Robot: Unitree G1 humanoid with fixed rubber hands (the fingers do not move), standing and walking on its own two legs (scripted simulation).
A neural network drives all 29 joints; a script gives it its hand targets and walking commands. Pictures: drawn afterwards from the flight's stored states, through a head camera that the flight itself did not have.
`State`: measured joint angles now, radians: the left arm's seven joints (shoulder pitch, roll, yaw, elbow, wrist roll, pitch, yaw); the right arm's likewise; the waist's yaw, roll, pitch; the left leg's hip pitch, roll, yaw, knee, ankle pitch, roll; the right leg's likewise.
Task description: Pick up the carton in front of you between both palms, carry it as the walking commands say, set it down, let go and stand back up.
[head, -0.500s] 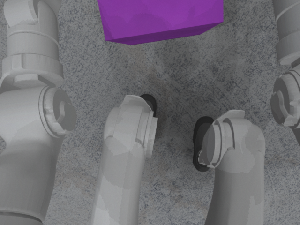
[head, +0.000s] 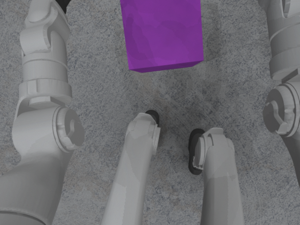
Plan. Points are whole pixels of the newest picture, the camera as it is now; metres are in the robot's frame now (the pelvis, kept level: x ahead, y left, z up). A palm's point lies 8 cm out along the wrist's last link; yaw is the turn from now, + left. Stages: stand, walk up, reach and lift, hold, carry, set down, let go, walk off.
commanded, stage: set down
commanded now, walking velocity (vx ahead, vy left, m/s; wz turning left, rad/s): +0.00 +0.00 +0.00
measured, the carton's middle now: (163, 37) +0.53 +0.11 -0.39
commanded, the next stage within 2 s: let go in 0.32 s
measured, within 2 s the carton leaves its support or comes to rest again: neither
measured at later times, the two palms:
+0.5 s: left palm out of the picture +0.49 +0.30 +0.04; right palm out of the picture +0.59 -0.08 +0.03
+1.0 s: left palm out of the picture +0.32 +0.28 +0.14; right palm out of the picture +0.41 -0.14 +0.13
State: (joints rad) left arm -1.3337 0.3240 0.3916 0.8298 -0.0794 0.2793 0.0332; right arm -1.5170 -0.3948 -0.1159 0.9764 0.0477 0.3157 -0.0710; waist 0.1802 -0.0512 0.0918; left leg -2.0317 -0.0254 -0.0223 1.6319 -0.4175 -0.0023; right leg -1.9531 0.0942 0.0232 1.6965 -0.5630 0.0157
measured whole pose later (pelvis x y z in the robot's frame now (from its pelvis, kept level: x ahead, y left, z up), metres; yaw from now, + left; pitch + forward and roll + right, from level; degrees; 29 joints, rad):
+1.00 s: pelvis +0.08 +0.02 +0.23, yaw +2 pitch +22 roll -1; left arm -0.16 0.21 0.12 0.52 0.00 0.05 -0.11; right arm -0.30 -0.11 -0.17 0.60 -0.11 0.07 -0.06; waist 0.10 0.00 0.00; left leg -0.83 -0.05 -0.03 0.67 -0.22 0.03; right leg -0.75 0.03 0.06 0.68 -0.32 0.02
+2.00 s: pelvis +0.12 +0.00 +0.25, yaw +3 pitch +0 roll +0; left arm 0.21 0.31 0.06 0.57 0.04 0.06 0.00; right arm 0.20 -0.28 -0.04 0.66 -0.05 0.03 -0.01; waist 0.01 -0.05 0.00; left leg -0.25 -0.04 -0.04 0.54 -0.28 0.01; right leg -0.15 0.04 0.06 0.51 -0.36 -0.01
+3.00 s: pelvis +0.11 +0.02 +0.26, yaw +1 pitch -2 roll +0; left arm 0.18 0.38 0.01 0.90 0.02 -0.01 0.02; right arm 0.12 -0.35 -0.03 0.98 -0.02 -0.01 -0.01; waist 0.00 -0.04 0.02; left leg -0.16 -0.04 -0.01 0.40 -0.21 0.03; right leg -0.07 0.02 0.10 0.37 -0.27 0.01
